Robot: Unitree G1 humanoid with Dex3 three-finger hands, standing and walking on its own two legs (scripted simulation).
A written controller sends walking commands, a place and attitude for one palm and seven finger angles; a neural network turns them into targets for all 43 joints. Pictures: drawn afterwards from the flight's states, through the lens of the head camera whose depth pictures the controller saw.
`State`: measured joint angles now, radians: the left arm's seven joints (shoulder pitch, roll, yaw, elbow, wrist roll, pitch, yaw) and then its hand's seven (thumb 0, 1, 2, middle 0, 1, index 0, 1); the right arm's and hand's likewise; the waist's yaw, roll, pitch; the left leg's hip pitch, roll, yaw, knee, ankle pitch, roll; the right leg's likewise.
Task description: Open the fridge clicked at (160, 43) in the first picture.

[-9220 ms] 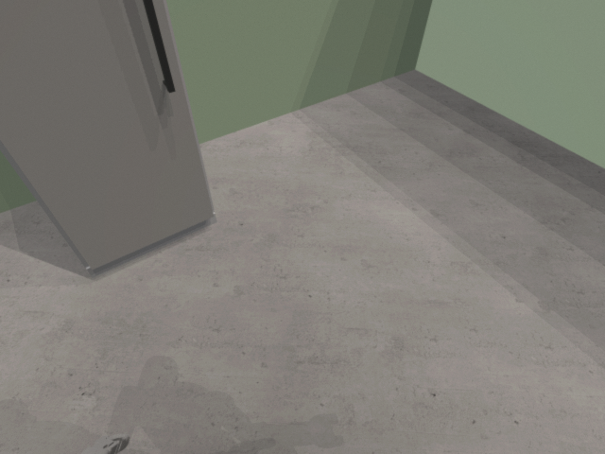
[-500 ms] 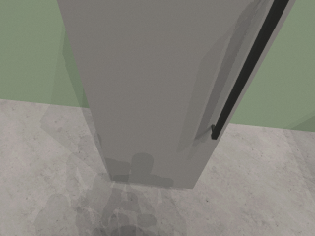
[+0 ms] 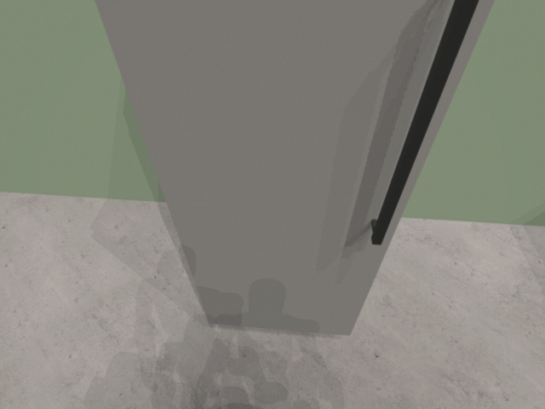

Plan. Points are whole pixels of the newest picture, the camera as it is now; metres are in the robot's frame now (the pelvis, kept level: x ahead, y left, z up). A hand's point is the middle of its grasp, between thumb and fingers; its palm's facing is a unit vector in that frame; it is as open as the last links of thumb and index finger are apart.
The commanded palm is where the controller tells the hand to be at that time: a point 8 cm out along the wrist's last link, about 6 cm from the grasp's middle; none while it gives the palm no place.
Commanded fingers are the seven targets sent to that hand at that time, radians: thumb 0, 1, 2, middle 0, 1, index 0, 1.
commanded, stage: come to a stop and stand still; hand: right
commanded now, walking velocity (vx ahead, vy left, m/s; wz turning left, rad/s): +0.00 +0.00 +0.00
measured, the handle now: (408, 140) +0.48 -0.18 +0.17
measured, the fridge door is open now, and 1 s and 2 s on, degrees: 0 0 0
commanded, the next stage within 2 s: look again from close up in 0.52 s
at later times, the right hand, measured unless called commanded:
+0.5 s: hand out of the picture -0.01 -0.19 -0.18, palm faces +0.01 +0.99 -0.16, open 7.4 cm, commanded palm none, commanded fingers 0.00 -0.90 -0.90 0.20 0.30 0.20 0.30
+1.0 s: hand out of the picture +0.00 -0.19 -0.18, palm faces +0.00 +0.99 -0.16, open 7.4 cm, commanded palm none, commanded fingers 0.00 -0.90 -0.90 0.20 0.30 0.20 0.30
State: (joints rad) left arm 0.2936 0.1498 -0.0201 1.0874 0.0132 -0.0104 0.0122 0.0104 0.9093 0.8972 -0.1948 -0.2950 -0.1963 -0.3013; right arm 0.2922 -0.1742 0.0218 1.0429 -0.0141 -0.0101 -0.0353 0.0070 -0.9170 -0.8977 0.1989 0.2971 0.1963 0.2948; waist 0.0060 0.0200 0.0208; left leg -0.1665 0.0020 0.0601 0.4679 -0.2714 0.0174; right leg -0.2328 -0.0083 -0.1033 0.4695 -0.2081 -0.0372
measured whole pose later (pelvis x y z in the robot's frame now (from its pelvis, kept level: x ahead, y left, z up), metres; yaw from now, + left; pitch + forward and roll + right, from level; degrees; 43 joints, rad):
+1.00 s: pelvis +0.01 -0.03 +0.00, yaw +1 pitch -1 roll +0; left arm 0.28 0.14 -0.01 1.13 0.01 -0.03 0.02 0.01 0.91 0.90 -0.20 -0.30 -0.20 -0.30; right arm 0.31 -0.15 0.02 1.10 -0.02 0.00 -0.04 0.00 -0.91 -0.90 0.20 0.30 0.20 0.29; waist 0.00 0.03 0.03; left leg -0.13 0.05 0.03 0.41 -0.25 -0.03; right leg -0.18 0.04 -0.13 0.39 -0.19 -0.08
